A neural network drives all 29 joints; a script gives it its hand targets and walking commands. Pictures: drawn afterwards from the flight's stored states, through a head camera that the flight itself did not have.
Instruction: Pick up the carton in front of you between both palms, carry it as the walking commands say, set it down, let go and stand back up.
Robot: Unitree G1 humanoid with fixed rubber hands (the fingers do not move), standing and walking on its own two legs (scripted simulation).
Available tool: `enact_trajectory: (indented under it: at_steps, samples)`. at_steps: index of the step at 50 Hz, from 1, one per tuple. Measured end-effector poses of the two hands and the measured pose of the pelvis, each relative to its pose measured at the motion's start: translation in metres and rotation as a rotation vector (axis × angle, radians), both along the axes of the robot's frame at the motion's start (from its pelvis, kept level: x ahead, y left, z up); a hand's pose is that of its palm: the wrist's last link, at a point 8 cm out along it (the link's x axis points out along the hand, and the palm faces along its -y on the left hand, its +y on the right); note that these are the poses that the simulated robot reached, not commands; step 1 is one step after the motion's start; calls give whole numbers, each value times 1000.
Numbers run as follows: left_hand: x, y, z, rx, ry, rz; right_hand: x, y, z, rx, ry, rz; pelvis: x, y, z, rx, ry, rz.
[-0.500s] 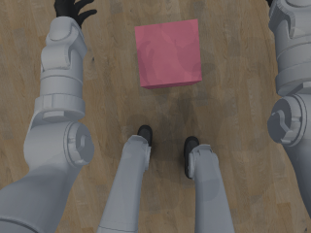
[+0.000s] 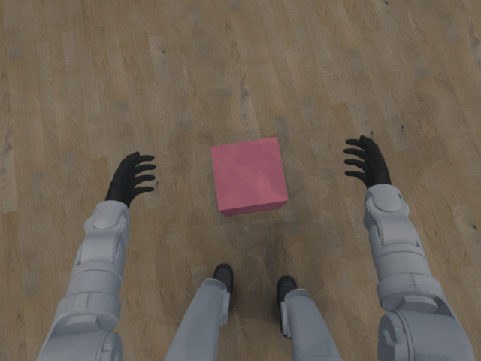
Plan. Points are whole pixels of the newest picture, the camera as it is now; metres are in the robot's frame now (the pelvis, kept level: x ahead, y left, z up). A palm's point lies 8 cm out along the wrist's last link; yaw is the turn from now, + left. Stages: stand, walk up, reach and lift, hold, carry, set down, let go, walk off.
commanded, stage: let go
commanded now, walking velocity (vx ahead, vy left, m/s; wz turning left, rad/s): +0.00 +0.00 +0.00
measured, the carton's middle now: (248, 180) +0.47 +0.04 -0.60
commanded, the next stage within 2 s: stand in 0.96 s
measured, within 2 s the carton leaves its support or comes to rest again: neither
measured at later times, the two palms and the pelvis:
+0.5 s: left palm (92, 297) +0.19 +0.22 -0.02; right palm (444, 286) +0.24 -0.24 -0.02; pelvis +0.05 -0.01 +0.05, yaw +2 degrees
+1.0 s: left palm (80, 290) +0.20 +0.24 -0.01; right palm (450, 309) +0.21 -0.24 -0.02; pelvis +0.05 -0.01 +0.05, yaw +2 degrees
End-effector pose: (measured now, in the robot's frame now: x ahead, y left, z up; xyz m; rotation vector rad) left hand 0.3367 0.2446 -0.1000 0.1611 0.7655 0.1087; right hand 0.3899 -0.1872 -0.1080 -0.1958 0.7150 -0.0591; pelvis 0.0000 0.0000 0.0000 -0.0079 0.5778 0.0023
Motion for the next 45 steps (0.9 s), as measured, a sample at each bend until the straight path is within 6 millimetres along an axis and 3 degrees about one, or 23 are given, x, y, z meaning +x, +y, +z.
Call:
enact_trajectory:
  at_steps: [14,20,25,31,40,45]
  samples:
    - [-104,-8,57,-12,21,21,-93,-27,54,7,33,21,28,-4,36,9,-283,22]
    - [-135,-15,76,-13,29,26,-129,-39,73,10,43,19,39,-9,47,18,-417,27]
    - [-143,-20,83,-14,26,14,-153,-48,85,10,52,16,46,-14,52,25,-513,32]
    - [-136,-25,85,-14,21,-8,-172,-58,94,8,70,5,49,-18,53,28,-595,30]
    - [-131,-27,86,-9,28,-18,-175,-56,97,15,75,0,49,-16,52,25,-656,23]
    - [-132,-17,89,30,40,7,-177,-52,92,8,70,-9,49,-13,50,26,-656,30]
